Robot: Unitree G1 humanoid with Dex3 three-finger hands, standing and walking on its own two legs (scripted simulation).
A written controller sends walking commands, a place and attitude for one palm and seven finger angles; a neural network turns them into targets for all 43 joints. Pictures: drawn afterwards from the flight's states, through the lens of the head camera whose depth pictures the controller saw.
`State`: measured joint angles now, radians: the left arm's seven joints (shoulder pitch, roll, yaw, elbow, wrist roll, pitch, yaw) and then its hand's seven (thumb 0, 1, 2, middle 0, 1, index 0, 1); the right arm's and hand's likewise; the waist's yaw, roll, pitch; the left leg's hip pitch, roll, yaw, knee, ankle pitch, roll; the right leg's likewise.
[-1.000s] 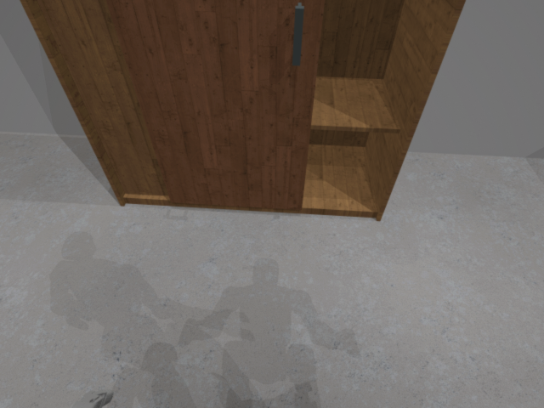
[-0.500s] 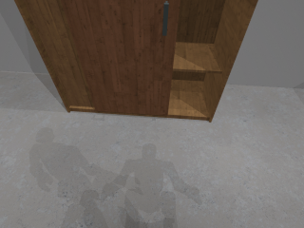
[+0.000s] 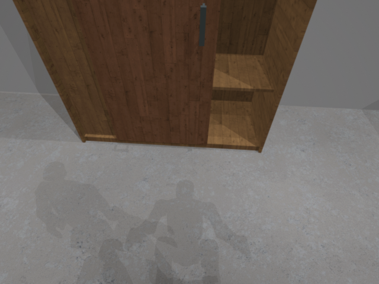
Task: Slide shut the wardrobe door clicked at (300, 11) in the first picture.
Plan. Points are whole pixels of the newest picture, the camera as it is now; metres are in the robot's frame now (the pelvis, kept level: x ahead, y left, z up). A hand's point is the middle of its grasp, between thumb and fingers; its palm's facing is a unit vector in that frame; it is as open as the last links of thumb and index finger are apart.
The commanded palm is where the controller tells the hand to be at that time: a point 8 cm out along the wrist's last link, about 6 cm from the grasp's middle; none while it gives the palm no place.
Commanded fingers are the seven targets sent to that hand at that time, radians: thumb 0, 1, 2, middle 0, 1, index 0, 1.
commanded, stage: look at it before walking up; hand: left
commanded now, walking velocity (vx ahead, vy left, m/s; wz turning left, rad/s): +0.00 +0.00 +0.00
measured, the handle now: (202, 24) +1.11 +0.00 +0.09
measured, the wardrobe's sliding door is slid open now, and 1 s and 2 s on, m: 0.37 0.37 0.37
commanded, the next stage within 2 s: walk to a spot facing it in 0.44 s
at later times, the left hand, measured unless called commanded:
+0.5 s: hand out of the picture +0.08 +0.25 -0.15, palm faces -0.02 -0.94 -0.33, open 7.4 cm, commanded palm none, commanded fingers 0.00 0.90 0.90 -0.20 -0.30 -0.20 -0.30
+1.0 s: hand out of the picture +0.15 +0.15 -0.19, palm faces -0.15 -0.96 -0.22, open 7.4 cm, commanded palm none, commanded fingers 0.00 0.90 0.90 -0.20 -0.30 -0.20 -0.30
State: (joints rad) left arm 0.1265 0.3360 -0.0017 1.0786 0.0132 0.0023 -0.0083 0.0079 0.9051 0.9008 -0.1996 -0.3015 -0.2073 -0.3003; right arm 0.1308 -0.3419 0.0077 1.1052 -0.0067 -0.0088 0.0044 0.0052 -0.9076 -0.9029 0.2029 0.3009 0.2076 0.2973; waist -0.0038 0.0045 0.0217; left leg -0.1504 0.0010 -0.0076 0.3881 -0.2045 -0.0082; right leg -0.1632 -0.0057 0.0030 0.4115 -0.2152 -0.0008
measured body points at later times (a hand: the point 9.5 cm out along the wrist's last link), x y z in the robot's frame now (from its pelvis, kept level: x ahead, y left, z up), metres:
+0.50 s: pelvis +0.01 +0.00 +0.00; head +0.01 +0.00 +0.45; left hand +0.08 +0.30 -0.13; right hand +0.09 -0.30 -0.13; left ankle +0.00 +0.13 -0.74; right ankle +0.01 -0.12 -0.74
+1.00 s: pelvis +0.09 -0.04 -0.03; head +0.11 -0.06 +0.42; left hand +0.16 +0.20 -0.17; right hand +0.01 -0.28 -0.19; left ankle +0.01 +0.12 -0.72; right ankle +0.09 -0.13 -0.75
